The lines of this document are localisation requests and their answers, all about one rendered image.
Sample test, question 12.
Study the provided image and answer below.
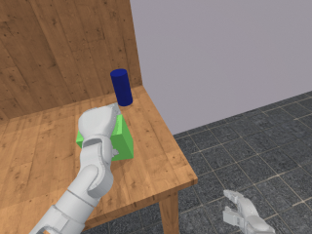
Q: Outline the right robot hand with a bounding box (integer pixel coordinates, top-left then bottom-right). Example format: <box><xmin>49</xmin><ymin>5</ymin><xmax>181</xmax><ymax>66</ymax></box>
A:
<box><xmin>222</xmin><ymin>189</ymin><xmax>259</xmax><ymax>234</ymax></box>

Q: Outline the robot right forearm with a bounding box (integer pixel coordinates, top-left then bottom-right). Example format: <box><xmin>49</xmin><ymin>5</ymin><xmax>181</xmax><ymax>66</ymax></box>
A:
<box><xmin>244</xmin><ymin>215</ymin><xmax>276</xmax><ymax>234</ymax></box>

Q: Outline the table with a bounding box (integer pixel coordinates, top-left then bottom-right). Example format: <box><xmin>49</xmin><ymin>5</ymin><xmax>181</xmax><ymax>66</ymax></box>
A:
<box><xmin>0</xmin><ymin>0</ymin><xmax>198</xmax><ymax>234</ymax></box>

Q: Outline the sponge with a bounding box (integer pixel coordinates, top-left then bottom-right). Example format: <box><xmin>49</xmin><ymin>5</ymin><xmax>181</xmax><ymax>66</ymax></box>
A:
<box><xmin>76</xmin><ymin>114</ymin><xmax>134</xmax><ymax>162</ymax></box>

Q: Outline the left robot hand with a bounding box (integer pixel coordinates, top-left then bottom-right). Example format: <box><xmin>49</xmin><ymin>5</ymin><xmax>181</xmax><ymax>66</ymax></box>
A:
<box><xmin>78</xmin><ymin>102</ymin><xmax>121</xmax><ymax>158</ymax></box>

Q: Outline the robot left forearm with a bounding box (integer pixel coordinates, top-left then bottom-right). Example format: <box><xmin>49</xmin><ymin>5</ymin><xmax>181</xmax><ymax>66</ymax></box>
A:
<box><xmin>29</xmin><ymin>135</ymin><xmax>114</xmax><ymax>234</ymax></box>

